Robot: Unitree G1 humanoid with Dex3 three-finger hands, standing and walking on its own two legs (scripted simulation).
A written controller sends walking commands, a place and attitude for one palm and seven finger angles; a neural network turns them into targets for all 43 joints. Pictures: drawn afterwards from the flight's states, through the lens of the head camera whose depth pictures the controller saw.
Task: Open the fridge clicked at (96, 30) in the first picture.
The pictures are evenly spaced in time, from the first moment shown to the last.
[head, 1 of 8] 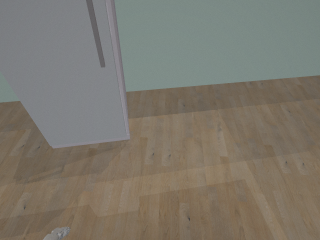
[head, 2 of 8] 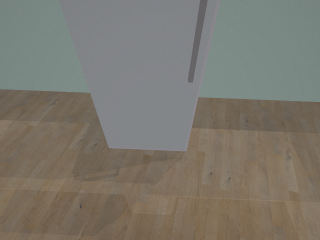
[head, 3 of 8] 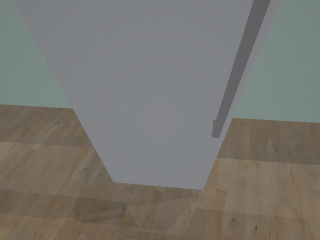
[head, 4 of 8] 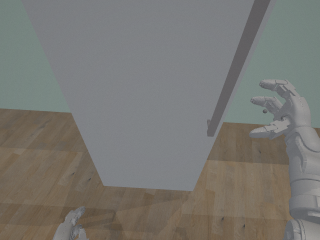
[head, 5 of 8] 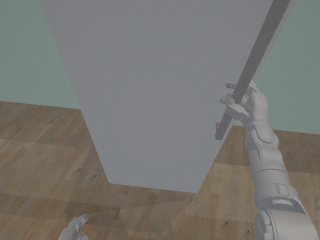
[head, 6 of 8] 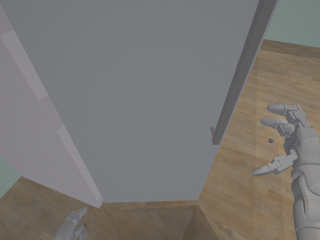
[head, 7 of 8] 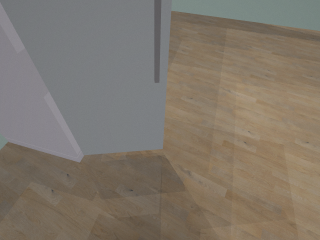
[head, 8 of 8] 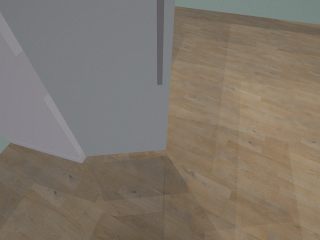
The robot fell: no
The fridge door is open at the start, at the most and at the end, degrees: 0 71 68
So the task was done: yes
